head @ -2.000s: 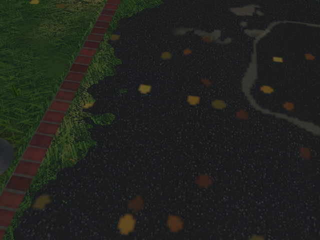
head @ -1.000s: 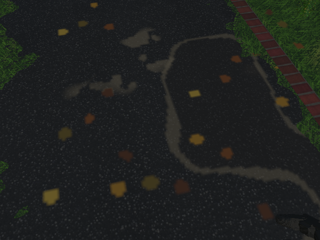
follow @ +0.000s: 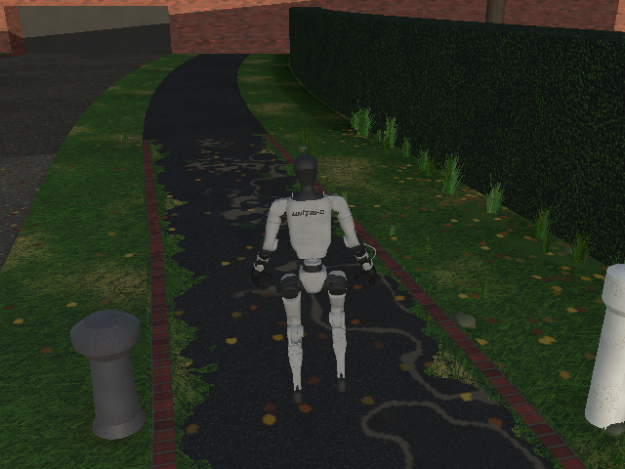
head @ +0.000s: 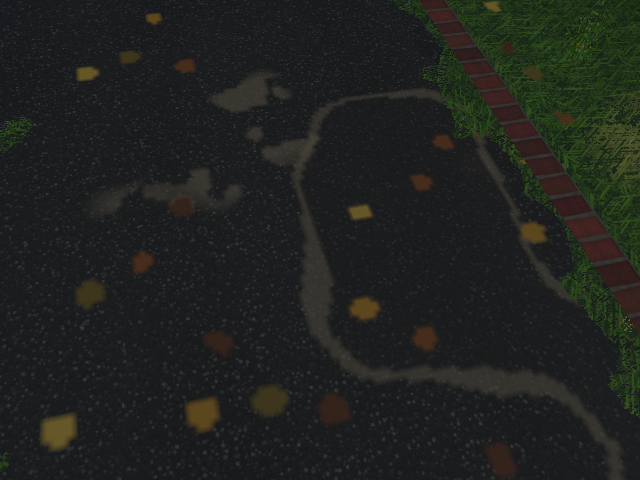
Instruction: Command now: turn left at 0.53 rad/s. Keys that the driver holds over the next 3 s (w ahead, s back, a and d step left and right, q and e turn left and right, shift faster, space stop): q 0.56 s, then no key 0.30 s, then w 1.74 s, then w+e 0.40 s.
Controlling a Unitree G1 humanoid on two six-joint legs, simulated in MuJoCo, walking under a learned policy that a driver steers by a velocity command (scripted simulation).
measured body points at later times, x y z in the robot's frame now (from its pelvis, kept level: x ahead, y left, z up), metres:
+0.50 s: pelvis +0.02 -0.03 +0.00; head +0.06 -0.04 +0.45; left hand +0.08 +0.28 -0.09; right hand +0.26 -0.27 -0.10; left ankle -0.03 +0.07 -0.69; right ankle +0.06 -0.15 -0.74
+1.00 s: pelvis +0.01 +0.01 +0.01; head +0.02 +0.03 +0.46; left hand -0.01 +0.32 -0.11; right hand +0.25 -0.16 -0.08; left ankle -0.04 +0.10 -0.74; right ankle +0.06 -0.13 -0.68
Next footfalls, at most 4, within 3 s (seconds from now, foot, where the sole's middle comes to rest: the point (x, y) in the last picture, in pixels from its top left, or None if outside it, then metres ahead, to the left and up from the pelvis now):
0.42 right None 0.10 -0.13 -0.78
0.80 left None -0.01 0.11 -0.78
1.26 right None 0.21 -0.06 -0.78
1.78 left None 0.43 0.29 -0.78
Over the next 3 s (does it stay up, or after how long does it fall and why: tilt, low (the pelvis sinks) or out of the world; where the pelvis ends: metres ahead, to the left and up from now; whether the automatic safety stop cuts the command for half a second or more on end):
stays up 0.93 0.41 0.00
